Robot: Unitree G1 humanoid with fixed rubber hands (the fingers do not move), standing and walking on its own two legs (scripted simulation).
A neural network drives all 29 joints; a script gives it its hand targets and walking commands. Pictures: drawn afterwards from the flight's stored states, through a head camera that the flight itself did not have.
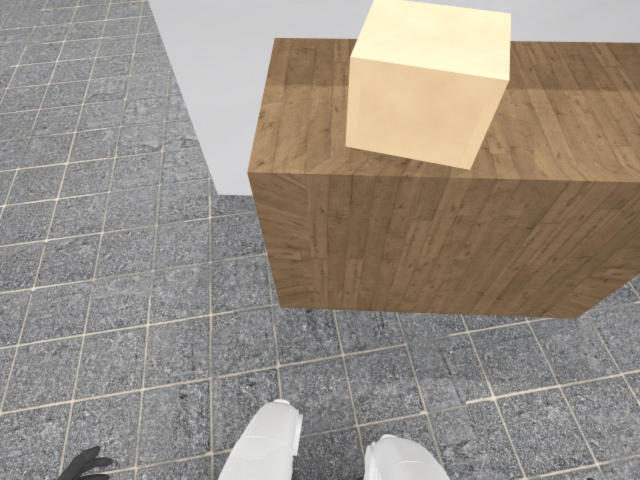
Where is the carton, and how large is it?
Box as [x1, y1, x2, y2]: [346, 0, 510, 169]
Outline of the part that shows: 374,0 350,56 346,146 469,169 508,81 510,14 403,0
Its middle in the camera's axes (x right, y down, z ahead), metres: +0.19 -0.29 +0.73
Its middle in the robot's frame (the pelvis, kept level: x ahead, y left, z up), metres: +0.77 -0.11 +0.01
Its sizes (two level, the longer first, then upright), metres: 0.245 0.203 0.191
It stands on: a pedestal, 0.64 m high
